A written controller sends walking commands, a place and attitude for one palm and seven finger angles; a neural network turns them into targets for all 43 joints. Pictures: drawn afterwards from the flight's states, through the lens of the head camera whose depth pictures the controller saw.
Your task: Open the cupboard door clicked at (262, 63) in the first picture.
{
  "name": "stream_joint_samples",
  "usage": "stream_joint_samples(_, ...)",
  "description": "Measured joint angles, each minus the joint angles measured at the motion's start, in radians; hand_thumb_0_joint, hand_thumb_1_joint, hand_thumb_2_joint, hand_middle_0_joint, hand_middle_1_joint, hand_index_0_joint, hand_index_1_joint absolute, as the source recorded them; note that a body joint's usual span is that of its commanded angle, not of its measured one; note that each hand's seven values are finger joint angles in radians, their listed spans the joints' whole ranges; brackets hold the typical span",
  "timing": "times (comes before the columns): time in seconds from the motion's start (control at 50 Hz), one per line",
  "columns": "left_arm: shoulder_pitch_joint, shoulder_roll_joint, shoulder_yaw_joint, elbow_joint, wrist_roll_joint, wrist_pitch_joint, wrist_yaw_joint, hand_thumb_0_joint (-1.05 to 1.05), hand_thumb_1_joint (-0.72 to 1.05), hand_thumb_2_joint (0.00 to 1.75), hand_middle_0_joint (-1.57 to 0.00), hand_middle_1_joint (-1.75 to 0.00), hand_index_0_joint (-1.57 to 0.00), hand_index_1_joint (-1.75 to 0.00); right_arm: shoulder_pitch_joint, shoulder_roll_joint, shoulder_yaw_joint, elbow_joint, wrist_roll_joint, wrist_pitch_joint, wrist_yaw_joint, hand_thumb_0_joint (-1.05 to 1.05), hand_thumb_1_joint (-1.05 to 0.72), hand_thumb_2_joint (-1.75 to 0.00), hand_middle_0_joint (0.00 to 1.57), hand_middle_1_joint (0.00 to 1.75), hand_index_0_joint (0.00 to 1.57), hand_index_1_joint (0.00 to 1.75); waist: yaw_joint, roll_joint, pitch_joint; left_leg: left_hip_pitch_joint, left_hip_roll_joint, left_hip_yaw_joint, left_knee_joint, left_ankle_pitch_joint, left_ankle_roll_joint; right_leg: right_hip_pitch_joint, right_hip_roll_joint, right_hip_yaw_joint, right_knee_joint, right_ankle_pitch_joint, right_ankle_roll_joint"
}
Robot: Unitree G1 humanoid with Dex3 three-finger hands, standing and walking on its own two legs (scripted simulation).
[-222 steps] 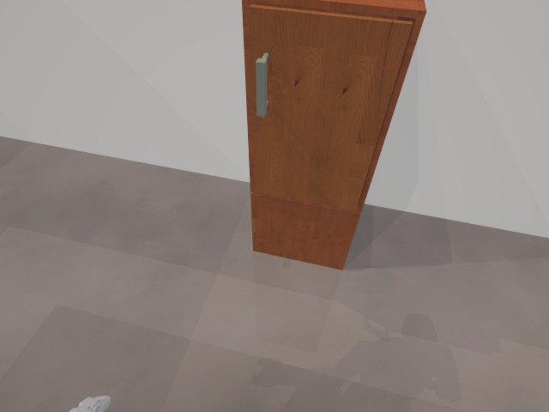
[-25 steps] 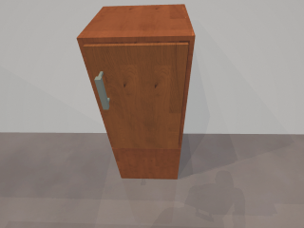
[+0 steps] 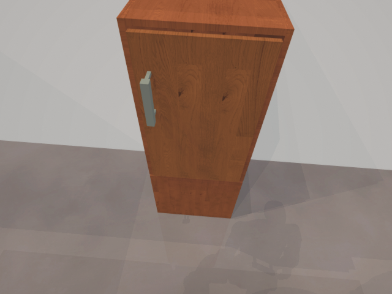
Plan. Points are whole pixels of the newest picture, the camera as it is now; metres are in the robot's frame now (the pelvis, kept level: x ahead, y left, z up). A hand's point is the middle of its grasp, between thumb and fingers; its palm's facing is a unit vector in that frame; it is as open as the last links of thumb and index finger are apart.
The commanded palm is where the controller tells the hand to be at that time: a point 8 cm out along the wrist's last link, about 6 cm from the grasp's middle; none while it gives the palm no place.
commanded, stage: come to a stop and stand still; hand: left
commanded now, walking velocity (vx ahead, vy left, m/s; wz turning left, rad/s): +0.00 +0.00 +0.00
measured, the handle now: (149, 99) +0.57 +0.18 +0.06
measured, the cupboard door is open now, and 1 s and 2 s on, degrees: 0 0 0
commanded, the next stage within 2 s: look again from close up in 0.10 s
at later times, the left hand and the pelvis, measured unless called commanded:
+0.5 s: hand out of the picture -0.01 +0.18 -0.17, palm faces +0.00 -0.97 -0.25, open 7.4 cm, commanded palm none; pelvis -0.03 -0.01 +0.00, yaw +1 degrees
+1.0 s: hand out of the picture -0.01 +0.13 -0.19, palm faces +0.06 -0.98 -0.17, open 7.4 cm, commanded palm none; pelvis +0.00 -0.04 -0.01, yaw +1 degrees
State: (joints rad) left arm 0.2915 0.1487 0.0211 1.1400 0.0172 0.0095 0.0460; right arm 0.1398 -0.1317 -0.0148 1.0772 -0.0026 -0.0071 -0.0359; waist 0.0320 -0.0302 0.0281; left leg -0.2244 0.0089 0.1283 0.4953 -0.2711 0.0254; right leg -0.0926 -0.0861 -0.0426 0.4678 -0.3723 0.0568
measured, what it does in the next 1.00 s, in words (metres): stands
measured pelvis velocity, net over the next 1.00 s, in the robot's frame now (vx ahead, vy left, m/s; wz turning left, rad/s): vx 0.00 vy -0.04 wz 0.02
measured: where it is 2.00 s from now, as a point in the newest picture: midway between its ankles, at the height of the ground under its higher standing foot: outside the picture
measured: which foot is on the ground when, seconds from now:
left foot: down 0.00-1.00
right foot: down 0.00-1.00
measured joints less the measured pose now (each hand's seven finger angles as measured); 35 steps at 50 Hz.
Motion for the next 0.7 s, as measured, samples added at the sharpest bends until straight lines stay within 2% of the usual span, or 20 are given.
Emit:
stream_joint_samples(0.2, -0.054, 0.016, -0.004, -0.020, -0.001, -0.004, -0.003, 0.01, 0.91, 0.90, -0.20, -0.30, -0.20, -0.30, 0.037, -0.025, -0.003, 0.032, -0.003, -0.003, 0.005, -0.01, -0.94, -0.89, 0.20, 0.30, 0.20, 0.30, -0.026, 0.009, -0.021, 0.029, -0.004, -0.004, -0.062, 0.043, 0.000, 0.029, 0.002, -0.006, -0.058, 0.041, -0.005)
stream_joint_samples(0.28, -0.048, 0.021, -0.021, -0.069, 0.006, -0.019, 0.009, 0.01, 0.91, 0.90, -0.20, -0.30, -0.20, -0.30, 0.081, -0.053, 0.002, -0.016, -0.010, 0.005, 0.028, -0.01, -0.93, -0.89, 0.20, 0.30, 0.20, 0.30, -0.038, 0.028, -0.006, -0.042, 0.019, -0.015, 0.024, 0.016, -0.001, -0.026, 0.020, -0.013, -0.003, 0.027, -0.013)
stream_joint_samples(0.38, -0.045, 0.027, -0.027, -0.090, -0.001, -0.018, -0.005, 0.01, 0.91, 0.90, -0.20, -0.30, -0.20, -0.30, 0.127, -0.071, 0.007, -0.036, -0.014, 0.012, 0.032, 0.00, -0.92, -0.89, 0.20, 0.30, 0.20, 0.30, -0.050, 0.049, 0.020, -0.081, 0.023, -0.022, 0.077, 0.000, 0.001, -0.068, 0.020, -0.016, 0.065, 0.000, -0.020)
stream_joint_samples(0.54, -0.027, 0.032, -0.026, -0.076, -0.005, -0.006, -0.011, 0.01, 0.90, 0.90, -0.20, -0.30, -0.20, -0.30, 0.159, -0.050, 0.021, -0.020, -0.012, 0.016, 0.033, 0.00, -0.91, -0.89, 0.20, 0.30, 0.20, 0.30, -0.051, 0.060, 0.013, -0.068, 0.024, -0.016, 0.059, 0.012, -0.011, -0.076, 0.021, -0.009, 0.087, -0.009, -0.028)
stream_joint_samples(0.7, -0.017, 0.019, -0.029, -0.065, -0.005, -0.010, -0.011, 0.01, 0.90, 0.90, -0.20, -0.30, -0.20, -0.30, 0.145, -0.037, 0.023, 0.003, -0.010, 0.011, 0.028, 0.01, -0.92, -0.89, 0.20, 0.30, 0.20, 0.30, -0.040, 0.050, 0.005, -0.048, 0.035, -0.015, 0.026, 0.027, -0.030, -0.070, 0.033, -0.008, 0.078, -0.008, -0.045)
